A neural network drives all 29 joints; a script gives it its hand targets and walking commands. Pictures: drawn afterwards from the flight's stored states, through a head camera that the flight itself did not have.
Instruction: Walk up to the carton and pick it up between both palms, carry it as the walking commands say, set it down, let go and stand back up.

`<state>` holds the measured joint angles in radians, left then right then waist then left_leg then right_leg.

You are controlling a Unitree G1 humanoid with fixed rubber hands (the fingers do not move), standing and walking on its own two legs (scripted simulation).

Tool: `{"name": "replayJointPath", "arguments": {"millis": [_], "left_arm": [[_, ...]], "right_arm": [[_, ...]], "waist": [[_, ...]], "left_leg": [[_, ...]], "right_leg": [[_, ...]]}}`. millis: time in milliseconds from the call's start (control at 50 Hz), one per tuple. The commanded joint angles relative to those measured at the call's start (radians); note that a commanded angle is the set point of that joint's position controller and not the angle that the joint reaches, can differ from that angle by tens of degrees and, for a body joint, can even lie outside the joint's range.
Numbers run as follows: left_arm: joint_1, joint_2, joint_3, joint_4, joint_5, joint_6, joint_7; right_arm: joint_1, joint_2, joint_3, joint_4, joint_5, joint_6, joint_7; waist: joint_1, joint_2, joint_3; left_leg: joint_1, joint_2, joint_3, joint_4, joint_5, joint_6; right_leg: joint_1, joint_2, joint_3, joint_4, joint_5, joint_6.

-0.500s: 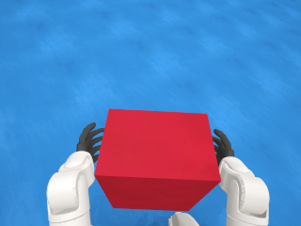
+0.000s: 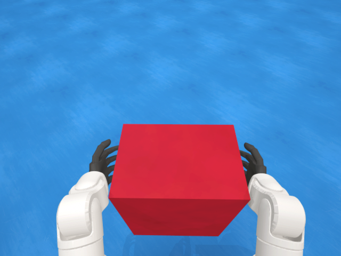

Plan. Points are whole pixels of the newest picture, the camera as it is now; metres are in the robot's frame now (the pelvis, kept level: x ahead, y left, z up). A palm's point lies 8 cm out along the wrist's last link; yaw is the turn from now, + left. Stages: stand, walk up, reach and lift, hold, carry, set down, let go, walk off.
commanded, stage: carry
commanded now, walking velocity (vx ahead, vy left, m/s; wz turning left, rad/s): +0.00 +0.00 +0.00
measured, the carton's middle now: (176, 187) +0.27 -0.02 +0.01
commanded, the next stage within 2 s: none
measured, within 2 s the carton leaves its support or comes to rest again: neither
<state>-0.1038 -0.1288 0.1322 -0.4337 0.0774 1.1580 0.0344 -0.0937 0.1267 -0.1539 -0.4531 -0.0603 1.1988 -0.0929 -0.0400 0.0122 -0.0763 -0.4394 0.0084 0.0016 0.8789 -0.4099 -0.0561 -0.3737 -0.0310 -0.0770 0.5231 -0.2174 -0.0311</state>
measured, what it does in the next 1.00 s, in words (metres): steps on the spot: left foot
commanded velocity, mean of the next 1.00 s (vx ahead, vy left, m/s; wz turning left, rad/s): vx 0.00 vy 0.00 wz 0.00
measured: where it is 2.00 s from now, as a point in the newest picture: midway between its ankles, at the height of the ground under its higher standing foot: outside the picture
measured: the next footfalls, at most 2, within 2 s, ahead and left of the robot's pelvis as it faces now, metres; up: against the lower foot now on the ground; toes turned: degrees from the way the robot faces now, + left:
left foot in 0.08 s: -0.02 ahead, +0.11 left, +0.00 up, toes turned -3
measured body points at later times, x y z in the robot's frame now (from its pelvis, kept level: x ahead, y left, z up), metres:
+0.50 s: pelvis -0.05 +0.00 +0.00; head -0.09 +0.00 +0.45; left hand +0.21 +0.16 +0.08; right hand +0.19 -0.17 +0.08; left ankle -0.06 +0.10 -0.74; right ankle +0.03 -0.10 -0.74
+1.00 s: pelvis -0.05 +0.00 +0.00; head -0.07 +0.00 +0.45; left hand +0.21 +0.17 +0.08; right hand +0.21 -0.16 +0.07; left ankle -0.06 +0.10 -0.74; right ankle +0.03 -0.10 -0.74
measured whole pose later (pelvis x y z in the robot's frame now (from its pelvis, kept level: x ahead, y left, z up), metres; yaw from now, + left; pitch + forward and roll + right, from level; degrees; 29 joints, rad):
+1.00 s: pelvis -0.05 +0.00 +0.00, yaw +0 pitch +1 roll +1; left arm -0.09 -0.13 0.14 -0.37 0.10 1.20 0.03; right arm -0.08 0.13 -0.14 -0.35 -0.10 1.21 -0.07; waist 0.00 -0.01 -0.11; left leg -0.25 -0.02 0.07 0.51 -0.28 0.03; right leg -0.38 -0.03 -0.08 0.49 -0.13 -0.03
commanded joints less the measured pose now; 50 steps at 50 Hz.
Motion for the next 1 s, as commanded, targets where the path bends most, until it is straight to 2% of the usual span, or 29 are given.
{"name": "replayJointPath", "arguments": {"millis": [0,20,40,60,80,100,120,140,180,240,300,320,360,400,440,480,520,560,580,620,660,700,760,780,820,860,880,900,980], "left_arm": [[-0.273,-0.766,-0.709,0.012,-0.305,0.047,-0.191],[-0.284,-0.756,-0.724,-0.004,-0.316,0.045,-0.200],[-0.307,-0.808,-0.750,0.015,-0.342,0.047,-0.204],[-0.330,-0.800,-0.760,-0.006,-0.343,0.043,-0.207],[-0.293,-0.792,-0.750,0.036,-0.334,0.043,-0.210],[-0.421,-0.801,-0.763,-0.027,-0.347,0.039,-0.222],[-0.492,-0.786,-0.778,-0.043,-0.356,0.039,-0.221],[-0.531,-0.815,-0.795,-0.069,-0.379,0.038,-0.226],[-0.596,-0.817,-0.829,-0.130,-0.427,0.042,-0.227],[-0.526,-0.803,-0.804,-0.071,-0.424,0.061,-0.235],[-0.449,-0.790,-0.768,0.008,-0.397,0.070,-0.234],[-0.431,-0.800,-0.756,0.020,-0.392,0.067,-0.237],[-0.439,-0.801,-0.751,0.022,-0.374,0.073,-0.234],[-0.441,-0.794,-0.753,0.037,-0.369,0.076,-0.232],[-0.447,-0.803,-0.738,0.043,-0.352,0.071,-0.227],[-0.468,-0.817,-0.723,0.031,-0.340,0.063,-0.218],[-0.490,-0.814,-0.715,0.018,-0.333,0.060,-0.219],[-0.511,-0.855,-0.731,0.031,-0.351,0.062,-0.224],[-0.497,-0.843,-0.734,0.027,-0.348,0.057,-0.220],[-0.502,-0.852,-0.739,0.018,-0.357,0.051,-0.217],[-0.460,-0.827,-0.724,0.021,-0.334,0.052,-0.208],[-0.465,-0.830,-0.723,0.029,-0.333,0.052,-0.211],[-0.462,-0.809,-0.735,0.021,-0.334,0.062,-0.216],[-0.415,-0.805,-0.726,0.071,-0.330,0.068,-0.217],[-0.442,-0.799,-0.745,0.005,-0.345,0.052,-0.216],[-0.507,-0.836,-0.756,0.010,-0.356,0.050,-0.219],[-0.491,-0.817,-0.742,0.010,-0.349,0.052,-0.218],[-0.436,-0.807,-0.736,0.042,-0.326,0.054,-0.221],[-0.446,-0.791,-0.736,0.002,-0.348,0.040,-0.221]], "right_arm": [[-0.369,0.748,0.782,0.013,0.343,0.023,0.254],[-0.360,0.743,0.787,0.007,0.331,0.015,0.255],[-0.392,0.754,0.777,-0.018,0.333,0.013,0.263],[-0.386,0.777,0.773,0.003,0.329,0.017,0.269],[-0.406,0.770,0.769,-0.007,0.324,0.014,0.276],[-0.423,0.786,0.738,0.032,0.301,0.005,0.280],[-0.416,0.798,0.718,0.062,0.280,-0.004,0.277],[-0.458,0.823,0.739,0.017,0.307,-0.005,0.275],[-0.468,0.819,0.729,-0.013,0.308,0.003,0.267],[-0.495,0.790,0.733,-0.079,0.299,0.001,0.240],[-0.448,0.757,0.738,-0.040,0.303,0.022,0.238],[-0.509,0.764,0.742,-0.077,0.302,0.014,0.237],[-0.478,0.768,0.748,-0.049,0.291,0.022,0.242],[-0.463,0.763,0.747,0.005,0.301,0.033,0.255],[-0.477,0.765,0.747,0.016,0.307,0.033,0.261],[-0.521,0.791,0.752,-0.013,0.330,0.026,0.267],[-0.548,0.802,0.770,-0.012,0.340,0.023,0.271],[-0.565,0.794,0.772,-0.028,0.351,0.020,0.272],[-0.599,0.809,0.779,-0.047,0.368,0.015,0.276],[-0.569,0.821,0.764,-0.035,0.362,0.009,0.275],[-0.539,0.811,0.752,-0.021,0.347,0.012,0.269],[-0.493,0.776,0.751,0.001,0.323,0.014,0.265],[-0.484,0.793,0.734,0.025,0.305,0.019,0.261],[-0.499,0.788,0.735,0.013,0.315,0.022,0.261],[-0.467,0.771,0.746,0.001,0.304,0.010,0.258],[-0.545,0.798,0.748,-0.022,0.326,0.009,0.266],[-0.526,0.802,0.750,-0.004,0.319,0.009,0.259],[-0.500,0.766,0.733,0.010,0.308,0.013,0.257],[-0.513,0.800,0.754,-0.026,0.309,-0.006,0.250]], "waist": [[0.055,-0.166,-0.311],[0.049,-0.138,-0.318],[0.038,-0.119,-0.355],[0.047,-0.104,-0.363],[0.055,-0.055,-0.363],[0.061,0.106,-0.284],[0.057,0.193,-0.241],[0.057,0.109,-0.180],[0.047,0.042,-0.104],[0.050,0.035,-0.152],[0.038,-0.068,-0.171],[0.041,-0.052,-0.180],[0.041,-0.043,-0.143],[0.038,-0.033,-0.191],[0.037,-0.065,-0.195],[0.042,-0.043,-0.186],[0.039,-0.066,-0.191],[0.037,-0.038,-0.176],[0.033,-0.015,-0.206],[0.043,0.016,-0.199],[0.038,-0.021,-0.223],[0.034,-0.060,-0.226],[0.034,0.006,-0.207],[0.031,-0.020,-0.198],[0.036,-0.002,-0.238],[0.033,0.014,-0.230],[0.035,-0.038,-0.192],[0.027,-0.017,-0.166],[0.038,-0.030,-0.216]], "left_leg": [[0.031,-0.021,0.037,-0.354,-0.095,0.038],[0.104,-0.027,0.074,-0.468,0.016,0.031],[0.231,0.034,0.032,-0.592,0.214,0.032],[0.321,0.085,0.009,-0.600,0.285,0.025],[0.404,0.107,-0.018,-0.529,0.341,0.033],[0.305,0.146,-0.073,-0.453,0.403,0.059],[0.188,0.154,-0.085,-0.493,0.283,0.085],[0.166,0.133,-0.055,-0.528,0.142,0.078],[0.128,0.129,-0.069,-0.556,-0.011,0.085],[0.121,0.105,-0.047,-0.512,0.047,0.081],[0.108,0.099,-0.053,-0.497,0.060,0.088],[0.101,0.100,-0.068,-0.513,-0.004,0.089],[0.137,0.082,-0.044,-0.491,0.078,0.085],[0.113,0.075,-0.047,-0.502,0.037,0.086],[0.113,0.076,-0.044,-0.482,0.102,0.082],[0.105,0.084,-0.050,-0.503,0.077,0.086],[0.120,0.057,-0.028,-0.449,0.098,0.082],[0.122,0.056,-0.037,-0.480,0.060,0.086],[0.124,0.085,-0.044,-0.494,0.102,0.094],[0.083,0.086,-0.061,-0.534,0.038,0.085],[0.134,0.095,-0.039,-0.487,0.176,0.085],[0.114,0.078,-0.030,-0.472,0.121,0.080],[0.151,0.077,-0.038,-0.488,0.131,0.084],[0.147,0.105,-0.048,-0.492,0.181,0.086],[0.145,0.096,-0.037,-0.483,0.181,0.081],[0.159,0.100,-0.046,-0.496,0.208,0.083],[0.141,0.093,-0.042,-0.487,0.165,0.085],[0.137,0.093,-0.048,-0.485,0.166,0.081],[0.137,0.095,-0.053,-0.486,0.177,0.091]], "right_leg": [[0.350,-0.251,0.243,-0.087,0.349,-0.115],[0.368,-0.250,0.229,-0.059,0.417,-0.099],[0.355,-0.221,0.175,0.007,0.568,-0.063],[0.295,-0.191,0.140,0.022,0.583,-0.036],[0.185,-0.184,0.146,0.005,0.519,-0.012],[0.135,-0.115,0.098,-0.042,0.235,0.009],[0.178,-0.103,0.087,-0.060,0.072,0.001],[0.129,-0.087,0.092,-0.078,-0.001,-0.004],[0.080,-0.070,0.083,-0.084,-0.056,-0.011],[0.137,-0.098,0.104,-0.111,-0.017,-0.016],[0.148,-0.108,0.135,-0.130,-0.086,-0.016],[0.154,-0.096,0.124,-0.139,-0.108,-0.014],[0.098,-0.117,0.150,-0.164,-0.121,-0.015],[0.146,-0.113,0.144,-0.148,-0.143,-0.018],[0.158,-0.111,0.137,-0.160,-0.109,-0.013],[0.154,-0.102,0.117,-0.140,-0.061,-0.012],[0.142,-0.138,0.185,-0.194,-0.136,-0.024],[0.121,-0.144,0.176,-0.190,-0.207,-0.027],[0.153,-0.131,0.144,-0.153,-0.092,-0.018],[0.175,-0.096,0.112,-0.111,-0.044,-0.017],[0.194,-0.105,0.102,-0.100,0.104,-0.016],[0.186,-0.118,0.124,-0.127,0.013,-0.023],[0.142,-0.113,0.134,-0.139,-0.006,-0.022],[0.153,-0.113,0.112,-0.123,0.056,-0.013],[0.187,-0.112,0.105,-0.099,0.124,-0.021],[0.171,-0.104,0.099,-0.080,0.124,-0.020],[0.151,-0.092,0.094,-0.113,0.063,-0.018],[0.118,-0.115,0.135,-0.144,-0.008,-0.026],[0.184,-0.099,0.099,-0.114,0.079,-0.015]]}}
